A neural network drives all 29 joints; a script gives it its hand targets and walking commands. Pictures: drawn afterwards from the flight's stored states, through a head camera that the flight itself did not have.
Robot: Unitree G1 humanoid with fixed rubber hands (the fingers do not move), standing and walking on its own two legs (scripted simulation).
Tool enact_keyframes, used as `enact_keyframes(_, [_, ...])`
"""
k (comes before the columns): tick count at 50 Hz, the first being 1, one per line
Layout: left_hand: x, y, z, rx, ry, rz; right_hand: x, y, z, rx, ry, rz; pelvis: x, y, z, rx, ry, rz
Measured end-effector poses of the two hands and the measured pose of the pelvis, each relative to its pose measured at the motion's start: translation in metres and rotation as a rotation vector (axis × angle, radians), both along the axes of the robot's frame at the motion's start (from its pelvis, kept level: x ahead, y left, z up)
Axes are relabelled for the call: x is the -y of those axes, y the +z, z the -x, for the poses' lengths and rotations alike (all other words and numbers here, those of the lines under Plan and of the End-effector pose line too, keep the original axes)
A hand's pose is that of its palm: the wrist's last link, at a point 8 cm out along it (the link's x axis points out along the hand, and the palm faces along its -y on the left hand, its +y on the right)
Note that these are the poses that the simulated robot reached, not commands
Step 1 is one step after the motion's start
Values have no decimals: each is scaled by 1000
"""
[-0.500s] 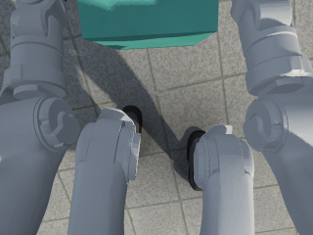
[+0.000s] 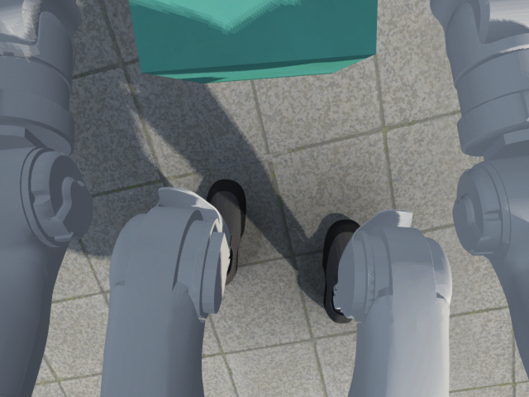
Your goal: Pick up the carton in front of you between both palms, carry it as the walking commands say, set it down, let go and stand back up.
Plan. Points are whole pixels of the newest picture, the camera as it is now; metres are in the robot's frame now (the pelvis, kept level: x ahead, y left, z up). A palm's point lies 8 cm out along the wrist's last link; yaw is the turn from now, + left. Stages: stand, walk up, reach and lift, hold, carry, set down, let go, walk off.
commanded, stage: set down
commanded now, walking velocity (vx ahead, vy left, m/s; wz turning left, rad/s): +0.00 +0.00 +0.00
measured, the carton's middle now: out of the picture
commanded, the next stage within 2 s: let go in 0.96 s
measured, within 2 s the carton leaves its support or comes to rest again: neither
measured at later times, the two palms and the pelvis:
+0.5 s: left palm out of the picture +0.54 +0.29 +0.00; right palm out of the picture +0.61 -0.09 +0.01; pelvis +0.01 +0.00 +0.11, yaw +0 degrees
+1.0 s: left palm out of the picture +0.53 +0.30 +0.16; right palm out of the picture +0.60 -0.09 +0.16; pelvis +0.03 +0.01 +0.25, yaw +1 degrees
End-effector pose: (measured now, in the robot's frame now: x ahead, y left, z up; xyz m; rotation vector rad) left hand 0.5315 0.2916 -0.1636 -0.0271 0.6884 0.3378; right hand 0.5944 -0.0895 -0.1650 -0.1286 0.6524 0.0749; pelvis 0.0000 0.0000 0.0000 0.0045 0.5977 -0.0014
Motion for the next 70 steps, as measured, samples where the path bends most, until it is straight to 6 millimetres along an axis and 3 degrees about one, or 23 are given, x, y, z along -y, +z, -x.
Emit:
enact_keyframes(5, [4, 36, -7, 55, -12, 11, -10, 40, -5, 41, -5, 7, -1, 11, 4, -6, 13, 13])
enact_keyframes(14, [3, 110, -3, 49, -9, 7, -13, 116, -9, 12, -31, 13, -1, 58, 2, -98, 26, 34])
enact_keyframes(28, [-4, 184, -4, 59, -7, -7, -4, 187, -14, 31, -35, 19, -3, 122, -10, -205, 29, 35])
enact_keyframes(44, [-12, 288, 1, 61, -16, 0, -3, 289, -13, 27, -23, 12, -6, 215, -27, -231, 39, 36])
enact_keyframes(51, [-11, 324, 4, 55, -29, -5, -2, 325, -8, 19, -20, 21, -7, 253, -33, -214, 40, 38])
enact_keyframes(57, [-8, 340, 20, 8, -102, -40, 5, 343, 16, -2, -41, 75, -12, 282, -42, -188, 41, 43])
enact_keyframes(63, [-6, 359, 62, -69, -194, -75, 19, 361, 67, -42, -75, 118, -18, 314, -56, -121, 39, 44])
enact_keyframes(70, [-11, 398, 109, -96, -231, -82, 33, 395, 113, -59, -71, 121, -25, 342, -72, -10, 46, 37])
